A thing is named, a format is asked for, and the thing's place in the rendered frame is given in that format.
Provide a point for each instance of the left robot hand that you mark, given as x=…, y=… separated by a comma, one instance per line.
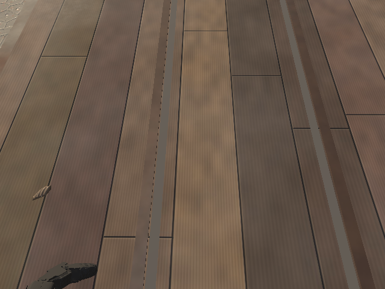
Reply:
x=64, y=274

